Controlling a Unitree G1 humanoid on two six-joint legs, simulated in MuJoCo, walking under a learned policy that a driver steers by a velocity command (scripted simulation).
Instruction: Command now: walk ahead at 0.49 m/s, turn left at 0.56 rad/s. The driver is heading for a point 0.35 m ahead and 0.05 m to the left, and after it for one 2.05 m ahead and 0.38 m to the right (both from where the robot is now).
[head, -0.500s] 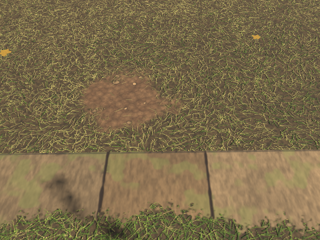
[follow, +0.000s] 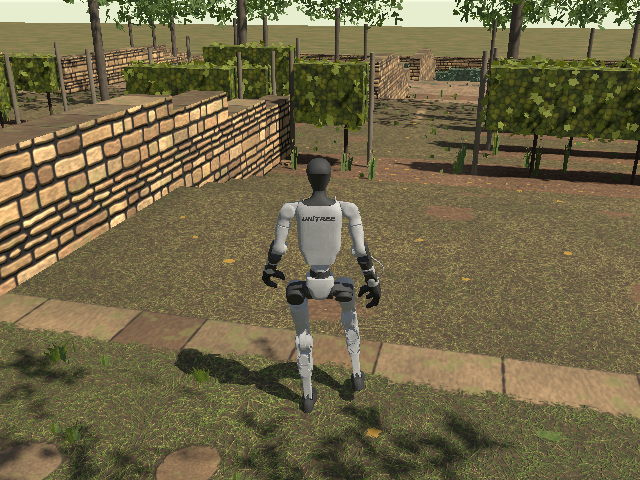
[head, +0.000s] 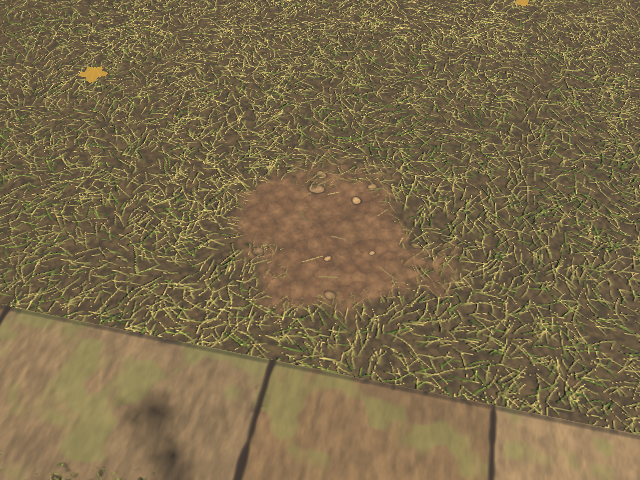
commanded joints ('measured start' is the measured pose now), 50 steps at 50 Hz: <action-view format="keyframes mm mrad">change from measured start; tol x32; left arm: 1 -36 46 7 -67 8 6 4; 36 340 72 1 -93 -48 30 -10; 50 13 33 -1 -208 -30 85 -60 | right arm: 1 -26 -173 -38 -88 7 -14 -23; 50 -26 -192 -37 -115 -15 -40 -23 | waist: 1 16 68 3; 11 88 143 -140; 13 78 -336 -400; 18 52 -31 -37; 33 -3 -81 -78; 36 -66 321 -278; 50 -17 82 31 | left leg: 1 -135 205 -176 -135 178 148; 10 73 256 -359 112 126 65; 15 -612 129 -139 999 -311 -77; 31 -155 146 6 147 103 -113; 35 523 530 -445 42 -71 87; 50 113 393 127 -188 211 45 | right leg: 1 95 51 -51 -243 211 23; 11 486 89 -6 -567 172 -87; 13 1056 -310 653 -640 -76 -315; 31 455 -61 209 -731 86 -208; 37 -206 92 49 237 -297 -56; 50 -44 20 -54 -205 253 -34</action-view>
